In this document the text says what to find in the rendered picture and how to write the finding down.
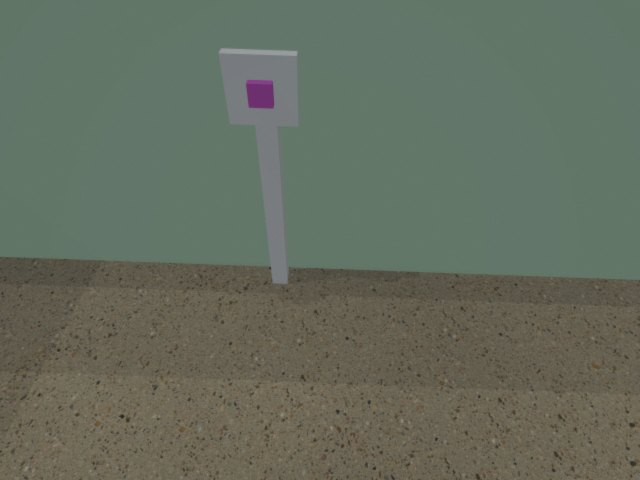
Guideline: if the panel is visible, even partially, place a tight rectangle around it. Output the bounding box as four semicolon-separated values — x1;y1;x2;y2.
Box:
219;48;299;284

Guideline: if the button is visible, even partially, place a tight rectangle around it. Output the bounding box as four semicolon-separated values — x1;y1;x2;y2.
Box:
246;80;274;109

